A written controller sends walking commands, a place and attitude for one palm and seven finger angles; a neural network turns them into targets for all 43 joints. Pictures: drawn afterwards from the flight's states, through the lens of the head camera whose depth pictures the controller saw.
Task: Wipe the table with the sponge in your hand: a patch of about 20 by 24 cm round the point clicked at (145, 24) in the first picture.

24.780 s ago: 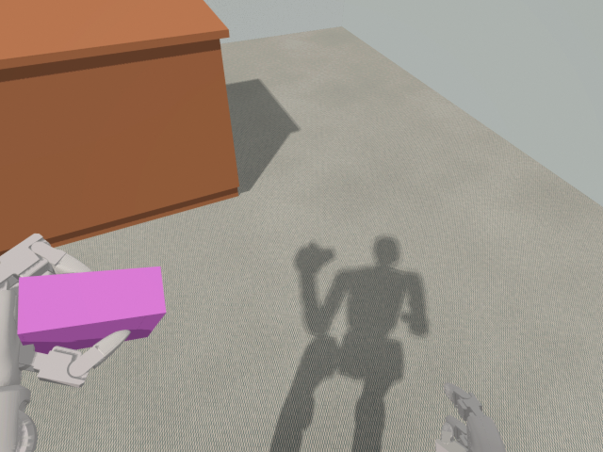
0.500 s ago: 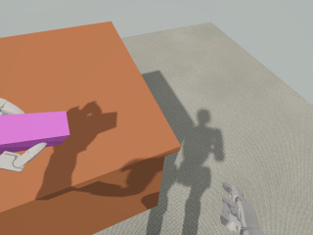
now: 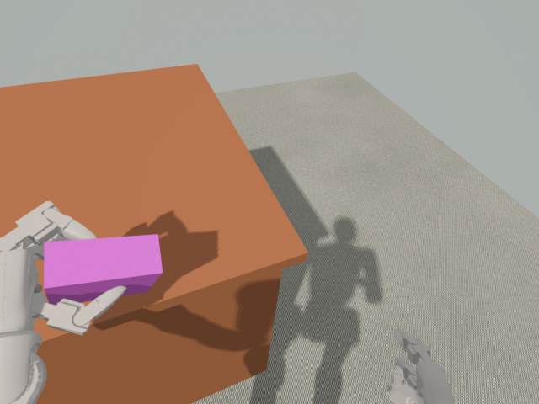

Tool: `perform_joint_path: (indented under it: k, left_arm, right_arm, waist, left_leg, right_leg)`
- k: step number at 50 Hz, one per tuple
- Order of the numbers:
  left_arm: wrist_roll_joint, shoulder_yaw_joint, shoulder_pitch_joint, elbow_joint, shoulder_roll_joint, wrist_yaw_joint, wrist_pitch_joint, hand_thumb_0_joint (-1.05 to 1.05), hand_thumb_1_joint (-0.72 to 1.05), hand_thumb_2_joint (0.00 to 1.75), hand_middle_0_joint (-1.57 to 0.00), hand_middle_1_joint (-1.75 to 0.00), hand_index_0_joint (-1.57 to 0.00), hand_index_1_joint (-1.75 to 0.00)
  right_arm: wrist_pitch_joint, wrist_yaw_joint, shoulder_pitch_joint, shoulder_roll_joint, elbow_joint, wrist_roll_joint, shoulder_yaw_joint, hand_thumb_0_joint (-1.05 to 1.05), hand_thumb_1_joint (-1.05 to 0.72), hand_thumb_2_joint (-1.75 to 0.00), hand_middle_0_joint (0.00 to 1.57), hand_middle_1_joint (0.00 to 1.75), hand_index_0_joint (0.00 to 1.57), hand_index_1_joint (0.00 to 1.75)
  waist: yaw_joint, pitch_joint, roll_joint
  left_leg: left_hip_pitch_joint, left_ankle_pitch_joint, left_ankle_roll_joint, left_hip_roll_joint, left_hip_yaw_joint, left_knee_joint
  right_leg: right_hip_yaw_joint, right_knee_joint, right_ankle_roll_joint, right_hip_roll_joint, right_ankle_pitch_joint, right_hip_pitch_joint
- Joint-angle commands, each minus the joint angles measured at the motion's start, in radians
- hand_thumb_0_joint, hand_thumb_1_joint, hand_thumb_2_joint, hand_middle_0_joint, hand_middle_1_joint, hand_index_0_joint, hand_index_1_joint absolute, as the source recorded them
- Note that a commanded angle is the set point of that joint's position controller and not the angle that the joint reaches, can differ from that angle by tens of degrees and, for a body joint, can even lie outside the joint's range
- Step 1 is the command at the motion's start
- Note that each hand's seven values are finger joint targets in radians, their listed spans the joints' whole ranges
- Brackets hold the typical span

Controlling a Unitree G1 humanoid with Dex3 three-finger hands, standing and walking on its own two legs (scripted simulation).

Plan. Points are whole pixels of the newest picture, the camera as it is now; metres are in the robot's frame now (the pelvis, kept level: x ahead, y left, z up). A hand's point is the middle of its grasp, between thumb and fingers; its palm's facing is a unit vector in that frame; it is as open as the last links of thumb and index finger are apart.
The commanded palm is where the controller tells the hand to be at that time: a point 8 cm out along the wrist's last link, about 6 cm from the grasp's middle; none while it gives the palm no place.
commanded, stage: come to a stop and stand still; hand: left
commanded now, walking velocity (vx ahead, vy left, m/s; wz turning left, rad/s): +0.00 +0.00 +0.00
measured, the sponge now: (119, 269) +0.24 +0.21 +0.12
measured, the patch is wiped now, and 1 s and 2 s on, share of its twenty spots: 0.00 0.00 0.00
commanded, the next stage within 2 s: look again from close up in 0.44 s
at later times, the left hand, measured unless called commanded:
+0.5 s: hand (76, 258) +0.23 +0.25 +0.15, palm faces +0.40 -0.85 -0.35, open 9.2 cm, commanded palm +0.17 +0.28 +0.17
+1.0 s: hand (65, 225) +0.26 +0.27 +0.18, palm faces +0.44 -0.75 -0.49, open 9.2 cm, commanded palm +0.17 +0.28 +0.18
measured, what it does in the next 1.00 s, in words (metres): stands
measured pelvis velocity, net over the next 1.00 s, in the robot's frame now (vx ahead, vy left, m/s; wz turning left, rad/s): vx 0.02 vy -0.01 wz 0.06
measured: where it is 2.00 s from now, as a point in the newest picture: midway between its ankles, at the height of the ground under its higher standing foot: outside the picture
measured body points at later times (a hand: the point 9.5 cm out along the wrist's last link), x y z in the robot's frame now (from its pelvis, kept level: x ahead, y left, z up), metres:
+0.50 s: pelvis +0.02 +0.00 +0.00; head +0.03 +0.02 +0.45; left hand +0.21 +0.30 +0.17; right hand +0.21 -0.22 -0.06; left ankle +0.04 +0.06 -0.74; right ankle +0.03 -0.13 -0.74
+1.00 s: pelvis +0.02 -0.01 +0.00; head +0.03 +0.01 +0.44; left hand +0.23 +0.30 +0.20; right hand +0.21 -0.22 -0.08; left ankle +0.04 +0.06 -0.74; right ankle +0.02 -0.13 -0.74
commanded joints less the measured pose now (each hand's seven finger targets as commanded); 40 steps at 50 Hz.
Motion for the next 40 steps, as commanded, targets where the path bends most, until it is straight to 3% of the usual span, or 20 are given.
perform_joint_path:
  k: [1, 4, 6, 8, 12, 18, 22, 26, 29, 36, 40]
  left_arm:
    - [-0.009, 0.157, -0.144, -0.284, 0.240, 0.022, -0.058, 0.00, 0.10, 1.30, -1.20, -1.60, -1.20, -1.60]
    - [-0.018, 0.159, -0.121, -0.326, 0.236, 0.019, -0.066, 0.00, 0.10, 1.30, -1.20, -1.60, -1.20, -1.60]
    - [-0.022, 0.165, -0.113, -0.364, 0.242, 0.020, -0.068, 0.00, 0.10, 1.30, -1.20, -1.60, -1.20, -1.60]
    - [-0.030, 0.146, -0.068, -0.349, 0.219, 0.016, -0.064, 0.00, 0.10, 1.30, -1.20, -1.60, -1.20, -1.60]
    - [-0.033, 0.115, -0.025, -0.298, 0.183, 0.014, -0.046, 0.00, 0.10, 1.30, -1.20, -1.60, -1.20, -1.60]
    - [-0.032, 0.123, -0.048, -0.289, 0.200, 0.015, -0.030, 0.00, 0.10, 1.30, -1.20, -1.60, -1.20, -1.60]
    - [-0.034, 0.124, -0.074, -0.316, 0.203, 0.019, -0.030, 0.00, 0.10, 1.30, -1.20, -1.60, -1.20, -1.60]
    - [-0.031, 0.146, -0.073, -0.359, 0.226, 0.027, -0.035, 0.00, 0.10, 1.30, -1.20, -1.60, -1.20, -1.60]
    - [-0.032, 0.127, -0.064, -0.348, 0.206, 0.026, -0.037, 0.00, 0.10, 1.30, -1.20, -1.60, -1.20, -1.60]
    - [-0.033, 0.136, -0.031, -0.282, 0.201, 0.030, -0.020, 0.00, 0.10, 1.30, -1.20, -1.60, -1.20, -1.60]
    - [-0.036, 0.117, -0.056, -0.315, 0.196, 0.027, -0.023, 0.00, 0.10, 1.30, -1.20, -1.60, -1.20, -1.60]
  right_arm:
    - [-0.047, -0.018, -0.111, -0.121, -0.160, -0.003, -0.049, 0.00, -0.90, -0.90, 0.20, 0.30, 0.20, 0.30]
    - [-0.054, -0.016, -0.107, -0.113, -0.168, -0.005, -0.047, 0.00, -0.90, -0.90, 0.20, 0.30, 0.20, 0.30]
    - [-0.059, -0.014, -0.112, -0.111, -0.165, -0.006, -0.046, 0.00, -0.90, -0.90, 0.20, 0.30, 0.20, 0.30]
    - [-0.059, -0.010, -0.099, -0.111, -0.161, -0.006, -0.048, 0.00, -0.90, -0.90, 0.20, 0.30, 0.20, 0.30]
    - [-0.048, -0.005, -0.086, -0.119, -0.143, -0.002, -0.051, 0.00, -0.90, -0.90, 0.20, 0.30, 0.20, 0.30]
    - [-0.025, -0.010, -0.093, -0.119, -0.148, 0.005, -0.057, 0.00, -0.90, -0.90, 0.20, 0.30, 0.20, 0.30]
    - [-0.018, -0.015, -0.103, -0.118, -0.154, 0.002, -0.052, 0.00, -0.90, -0.90, 0.20, 0.30, 0.20, 0.30]
    - [-0.025, -0.018, -0.114, -0.113, -0.157, 0.004, -0.053, 0.00, -0.90, -0.90, 0.20, 0.30, 0.20, 0.30]
    - [-0.027, -0.014, -0.102, -0.119, -0.158, 0.003, -0.056, 0.00, -0.90, -0.90, 0.20, 0.30, 0.20, 0.30]
    - [-0.016, -0.018, -0.103, -0.116, -0.152, 0.006, -0.058, 0.00, -0.90, -0.90, 0.20, 0.30, 0.20, 0.30]
    - [-0.013, -0.017, -0.102, -0.121, -0.154, 0.007, -0.061, 0.00, -0.90, -0.90, 0.20, 0.30, 0.20, 0.30]
  waist:
    - [0.001, -0.053, 0.071]
    - [0.005, -0.104, 0.087]
    - [0.005, -0.141, 0.109]
    - [0.006, -0.164, 0.090]
    - [0.000, -0.150, 0.069]
    - [0.001, -0.110, 0.070]
    - [0.001, -0.101, 0.055]
    - [0.004, -0.117, 0.095]
    - [0.003, -0.112, 0.117]
    - [0.001, -0.105, 0.026]
    - [-0.002, -0.113, 0.057]
  left_leg:
    - [-0.053, -0.206, -0.052, 0.110, -0.165, -0.175]
    - [-0.024, -0.123, -0.046, 0.107, -0.159, -0.155]
    - [0.019, -0.003, -0.058, 0.098, -0.147, -0.124]
    - [0.057, 0.111, -0.065, 0.095, -0.141, -0.097]
    - [0.098, 0.235, -0.090, 0.106, -0.137, -0.087]
    - [0.063, 0.187, -0.093, 0.125, -0.146, -0.112]
    - [0.035, 0.074, -0.083, 0.116, -0.150, -0.131]
    - [0.041, 0.065, -0.077, 0.113, -0.147, -0.122]
    - [0.033, 0.053, -0.078, 0.120, -0.159, -0.137]
    - [0.038, 0.070, -0.071, 0.106, -0.143, -0.105]
    - [0.051, 0.091, -0.066, 0.107, -0.149, -0.105]
  right_leg:
    - [0.063, -0.065, -0.028, -0.043, -0.078, 0.054]
    - [0.053, -0.041, -0.030, -0.040, 0.010, 0.104]
    - [0.043, -0.026, -0.033, -0.045, 0.086, 0.119]
    - [0.042, -0.023, -0.033, -0.047, 0.144, 0.118]
    - [0.022, -0.012, -0.028, -0.042, 0.171, 0.081]
    - [0.015, -0.004, -0.023, -0.044, 0.127, 0.083]
    - [0.021, -0.019, -0.025, -0.047, 0.093, 0.097]
    - [0.034, -0.016, -0.030, -0.056, 0.111, 0.112]
    - [0.028, -0.008, -0.029, -0.049, 0.096, 0.116]
    - [0.047, -0.046, -0.033, -0.066, 0.131, 0.108]
    - [0.050, -0.038, -0.033, -0.068, 0.134, 0.107]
